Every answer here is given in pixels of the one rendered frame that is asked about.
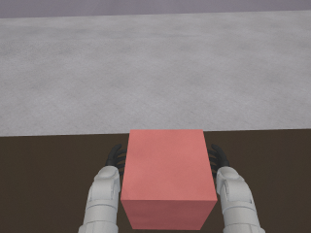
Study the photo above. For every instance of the robot left forearm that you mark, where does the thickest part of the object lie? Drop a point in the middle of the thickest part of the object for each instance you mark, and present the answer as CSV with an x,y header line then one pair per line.
x,y
102,202

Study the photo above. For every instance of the robot left hand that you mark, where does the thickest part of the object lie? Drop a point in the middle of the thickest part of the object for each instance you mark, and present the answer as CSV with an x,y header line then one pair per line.
x,y
113,158

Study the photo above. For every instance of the carton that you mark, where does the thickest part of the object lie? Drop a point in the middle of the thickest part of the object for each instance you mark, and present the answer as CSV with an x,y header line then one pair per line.
x,y
167,181

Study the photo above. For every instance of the robot right forearm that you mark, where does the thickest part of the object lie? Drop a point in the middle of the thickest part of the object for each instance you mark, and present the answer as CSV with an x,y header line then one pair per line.
x,y
238,206

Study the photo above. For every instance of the robot right hand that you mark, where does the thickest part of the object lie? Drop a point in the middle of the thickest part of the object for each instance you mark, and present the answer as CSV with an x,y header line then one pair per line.
x,y
220,159

